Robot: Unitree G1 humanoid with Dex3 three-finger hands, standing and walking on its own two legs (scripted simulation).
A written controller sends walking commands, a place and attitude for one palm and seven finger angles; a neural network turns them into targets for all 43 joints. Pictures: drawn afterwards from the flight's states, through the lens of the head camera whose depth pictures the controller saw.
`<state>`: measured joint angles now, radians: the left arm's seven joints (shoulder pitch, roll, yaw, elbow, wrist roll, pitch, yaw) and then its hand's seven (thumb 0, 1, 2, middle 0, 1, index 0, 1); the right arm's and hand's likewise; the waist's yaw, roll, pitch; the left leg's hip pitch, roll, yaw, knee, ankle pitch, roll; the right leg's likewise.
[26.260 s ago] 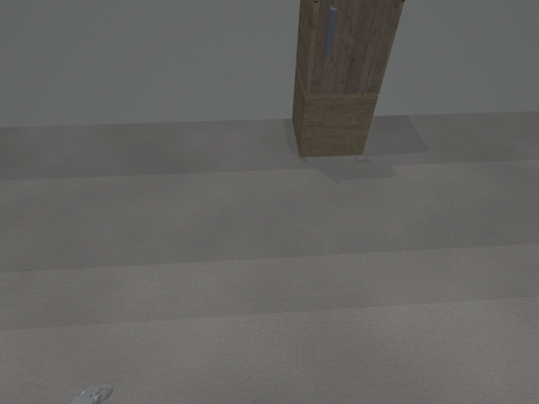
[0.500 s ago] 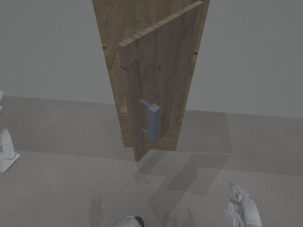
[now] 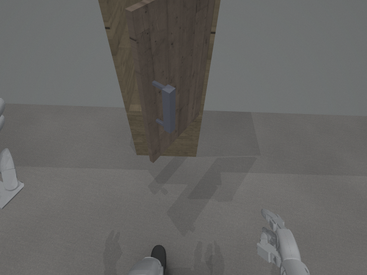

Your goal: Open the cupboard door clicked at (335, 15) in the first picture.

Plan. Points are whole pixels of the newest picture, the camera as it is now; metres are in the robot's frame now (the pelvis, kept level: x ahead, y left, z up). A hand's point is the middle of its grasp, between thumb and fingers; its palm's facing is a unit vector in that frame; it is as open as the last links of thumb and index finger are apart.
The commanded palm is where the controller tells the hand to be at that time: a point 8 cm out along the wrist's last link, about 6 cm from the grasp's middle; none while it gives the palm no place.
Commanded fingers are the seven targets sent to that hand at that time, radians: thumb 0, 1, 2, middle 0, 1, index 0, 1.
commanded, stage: stop stepping back and stand still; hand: left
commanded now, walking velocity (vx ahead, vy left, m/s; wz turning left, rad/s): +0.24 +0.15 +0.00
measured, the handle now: (163, 107) +0.56 +0.12 -0.02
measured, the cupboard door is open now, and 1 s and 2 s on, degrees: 54 54 54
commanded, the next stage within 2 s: let the arm hang, fingers relaxed in 0.80 s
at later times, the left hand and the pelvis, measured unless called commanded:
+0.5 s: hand out of the picture +0.17 +0.27 +0.17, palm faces +0.42 -0.81 -0.41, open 7.4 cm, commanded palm +0.11 +0.31 +0.20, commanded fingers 0.00 0.90 0.90 -0.20 -0.30 -0.20 -0.30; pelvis -0.04 +0.01 +0.01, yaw -1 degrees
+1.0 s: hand (39, 239) +0.16 +0.28 +0.04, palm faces +0.20 -0.86 -0.47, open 7.4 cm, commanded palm none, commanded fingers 0.00 0.90 0.90 -0.20 -0.30 -0.20 -0.30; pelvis -0.06 +0.02 +0.01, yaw -1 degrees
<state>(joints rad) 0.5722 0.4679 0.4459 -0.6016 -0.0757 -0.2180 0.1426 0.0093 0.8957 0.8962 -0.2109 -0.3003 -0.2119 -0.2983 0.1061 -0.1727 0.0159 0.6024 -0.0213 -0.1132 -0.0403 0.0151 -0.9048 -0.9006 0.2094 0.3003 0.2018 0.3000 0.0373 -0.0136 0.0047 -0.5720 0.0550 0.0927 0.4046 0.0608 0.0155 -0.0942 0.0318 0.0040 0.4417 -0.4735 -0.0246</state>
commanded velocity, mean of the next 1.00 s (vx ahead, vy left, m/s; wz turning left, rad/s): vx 0.08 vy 0.03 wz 0.00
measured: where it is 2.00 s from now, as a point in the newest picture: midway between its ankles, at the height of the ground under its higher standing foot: outside the picture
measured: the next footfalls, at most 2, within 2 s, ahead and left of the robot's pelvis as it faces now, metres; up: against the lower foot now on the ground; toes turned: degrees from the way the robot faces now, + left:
left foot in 0.10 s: +0.13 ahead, +0.10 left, +0.00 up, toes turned +3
left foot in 0.40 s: +0.02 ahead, +0.12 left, +0.00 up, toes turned -2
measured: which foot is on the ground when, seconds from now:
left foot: down 0.00-0.00, up 0.02-0.08, down 0.10-0.26, up 0.28-0.38, down 0.40-1.00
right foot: down 0.00-1.00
